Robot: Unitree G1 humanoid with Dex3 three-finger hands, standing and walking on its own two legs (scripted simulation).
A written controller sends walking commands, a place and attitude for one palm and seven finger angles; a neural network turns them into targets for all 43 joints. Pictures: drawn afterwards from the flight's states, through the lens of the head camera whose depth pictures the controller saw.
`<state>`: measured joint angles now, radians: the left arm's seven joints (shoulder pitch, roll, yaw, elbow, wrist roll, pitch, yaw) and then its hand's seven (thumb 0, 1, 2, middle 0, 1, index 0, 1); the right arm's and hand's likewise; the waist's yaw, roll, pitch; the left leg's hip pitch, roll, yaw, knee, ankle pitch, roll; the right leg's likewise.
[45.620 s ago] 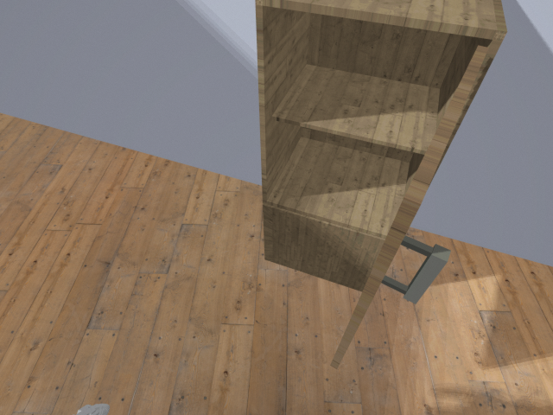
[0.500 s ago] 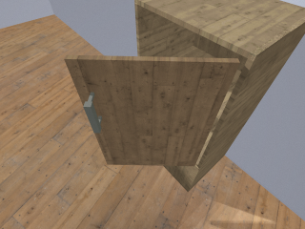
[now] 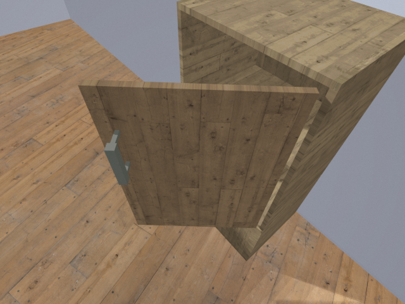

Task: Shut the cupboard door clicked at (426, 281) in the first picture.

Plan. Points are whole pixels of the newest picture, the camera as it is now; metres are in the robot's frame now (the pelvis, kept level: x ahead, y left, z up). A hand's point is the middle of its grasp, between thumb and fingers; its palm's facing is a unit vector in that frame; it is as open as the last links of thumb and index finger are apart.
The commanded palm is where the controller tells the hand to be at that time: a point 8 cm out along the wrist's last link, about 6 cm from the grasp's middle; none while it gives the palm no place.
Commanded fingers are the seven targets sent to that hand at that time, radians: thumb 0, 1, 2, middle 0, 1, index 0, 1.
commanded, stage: look again from close up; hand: left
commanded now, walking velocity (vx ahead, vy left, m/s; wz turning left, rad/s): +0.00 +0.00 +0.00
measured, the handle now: (120, 158) +0.39 +0.21 +0.04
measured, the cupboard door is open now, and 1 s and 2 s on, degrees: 48 48 48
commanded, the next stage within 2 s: shuffle to correct the standing spot in 0.32 s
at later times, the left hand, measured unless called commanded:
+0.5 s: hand out of the picture +0.00 +0.16 -0.18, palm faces +0.04 -0.98 -0.18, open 7.4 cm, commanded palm none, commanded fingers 0.00 0.90 0.90 -0.20 -0.30 -0.20 -0.30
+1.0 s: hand out of the picture +0.00 +0.16 -0.18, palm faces +0.04 -0.98 -0.19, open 7.3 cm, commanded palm none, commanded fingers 0.00 0.90 0.90 -0.20 -0.30 -0.20 -0.30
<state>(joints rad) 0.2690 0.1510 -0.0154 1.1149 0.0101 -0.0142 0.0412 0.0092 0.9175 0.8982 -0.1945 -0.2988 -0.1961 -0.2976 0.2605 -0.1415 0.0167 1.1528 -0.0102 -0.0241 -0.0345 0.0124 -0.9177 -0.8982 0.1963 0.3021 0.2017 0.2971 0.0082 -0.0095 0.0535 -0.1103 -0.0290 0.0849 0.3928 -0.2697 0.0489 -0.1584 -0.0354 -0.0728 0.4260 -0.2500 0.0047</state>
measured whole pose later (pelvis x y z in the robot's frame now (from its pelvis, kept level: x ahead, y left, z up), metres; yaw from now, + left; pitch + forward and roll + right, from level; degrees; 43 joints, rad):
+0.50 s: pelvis +0.01 -0.01 +0.00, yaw +0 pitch -1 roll +0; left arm 0.28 0.14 -0.01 1.12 0.01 -0.01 0.04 0.01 0.91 0.90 -0.19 -0.30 -0.20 -0.30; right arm 0.27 -0.13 0.01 1.16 -0.01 -0.02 -0.04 0.01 -0.92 -0.90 0.20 0.30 0.20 0.30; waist 0.01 -0.01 0.06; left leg -0.10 -0.03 0.08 0.37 -0.27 0.04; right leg -0.15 -0.03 -0.08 0.42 -0.26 0.00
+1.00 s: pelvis -0.06 -0.01 -0.01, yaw +0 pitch -1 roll +0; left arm 0.21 0.18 0.03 1.00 0.03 0.03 0.03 0.00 0.92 0.90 -0.20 -0.30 -0.20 -0.30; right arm 0.25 -0.15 -0.03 1.06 -0.03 0.02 -0.01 0.01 -0.92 -0.90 0.20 0.30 0.20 0.30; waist 0.01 -0.03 0.04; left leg -0.24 -0.01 0.06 0.54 -0.28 0.03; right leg -0.29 -0.02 -0.09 0.56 -0.30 -0.03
